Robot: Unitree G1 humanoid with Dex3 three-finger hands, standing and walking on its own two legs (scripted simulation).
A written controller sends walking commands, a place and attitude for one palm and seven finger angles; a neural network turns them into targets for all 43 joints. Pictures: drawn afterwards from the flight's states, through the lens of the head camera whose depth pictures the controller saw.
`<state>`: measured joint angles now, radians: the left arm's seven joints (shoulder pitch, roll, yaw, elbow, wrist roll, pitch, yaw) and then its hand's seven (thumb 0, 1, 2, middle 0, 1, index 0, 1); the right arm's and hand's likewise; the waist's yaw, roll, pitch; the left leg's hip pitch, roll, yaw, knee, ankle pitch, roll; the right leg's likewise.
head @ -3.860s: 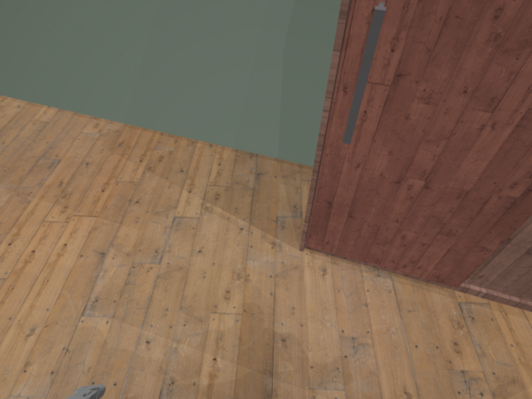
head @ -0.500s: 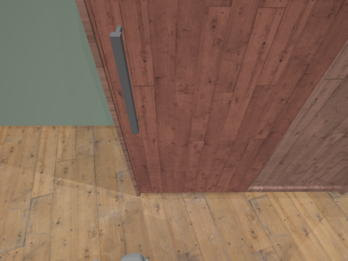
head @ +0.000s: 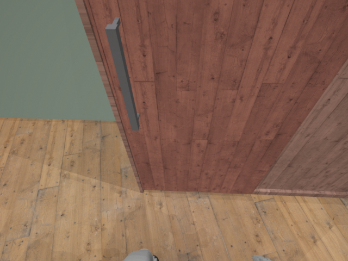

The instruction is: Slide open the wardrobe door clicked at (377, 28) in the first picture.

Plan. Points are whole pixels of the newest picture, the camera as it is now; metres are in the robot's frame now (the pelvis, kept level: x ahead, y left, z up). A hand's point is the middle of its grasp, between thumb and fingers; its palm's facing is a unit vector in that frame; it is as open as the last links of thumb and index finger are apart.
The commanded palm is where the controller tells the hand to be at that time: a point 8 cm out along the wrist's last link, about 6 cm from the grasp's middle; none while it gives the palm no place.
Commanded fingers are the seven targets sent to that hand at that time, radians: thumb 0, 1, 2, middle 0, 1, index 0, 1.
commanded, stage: come to a stop and stand still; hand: left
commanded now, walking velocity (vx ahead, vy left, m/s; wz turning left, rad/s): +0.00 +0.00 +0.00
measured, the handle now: (127, 83) +0.53 +0.18 +0.10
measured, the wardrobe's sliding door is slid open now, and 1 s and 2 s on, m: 0.00 0.00 0.00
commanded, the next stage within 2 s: look again from close up in 1.42 s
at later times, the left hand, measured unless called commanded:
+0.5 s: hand out of the picture -0.02 +0.19 -0.16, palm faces +0.06 -0.97 -0.23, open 7.4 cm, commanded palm none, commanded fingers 0.00 0.90 0.90 -0.20 -0.30 -0.20 -0.30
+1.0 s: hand out of the picture -0.18 +0.23 -0.17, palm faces +0.07 -0.97 -0.24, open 7.4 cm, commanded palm none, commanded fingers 0.00 0.90 0.90 -0.20 -0.30 -0.20 -0.30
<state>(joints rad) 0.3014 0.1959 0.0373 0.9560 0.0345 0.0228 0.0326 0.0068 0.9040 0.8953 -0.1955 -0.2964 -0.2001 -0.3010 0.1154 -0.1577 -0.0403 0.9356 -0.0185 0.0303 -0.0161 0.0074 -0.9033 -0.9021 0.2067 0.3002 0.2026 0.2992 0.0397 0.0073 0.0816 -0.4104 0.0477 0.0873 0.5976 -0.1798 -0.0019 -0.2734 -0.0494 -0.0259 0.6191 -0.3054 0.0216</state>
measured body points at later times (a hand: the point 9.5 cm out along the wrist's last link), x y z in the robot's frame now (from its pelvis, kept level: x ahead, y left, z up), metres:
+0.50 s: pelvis -0.07 -0.02 +0.01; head -0.10 +0.00 +0.46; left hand -0.02 +0.24 -0.14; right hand -0.05 -0.27 -0.13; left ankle +0.03 +0.08 -0.71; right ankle +0.00 -0.12 -0.72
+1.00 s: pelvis -0.17 +0.03 +0.01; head -0.19 +0.04 +0.46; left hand -0.19 +0.28 -0.15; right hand -0.14 -0.23 -0.13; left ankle -0.15 +0.13 -0.72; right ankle -0.11 -0.10 -0.72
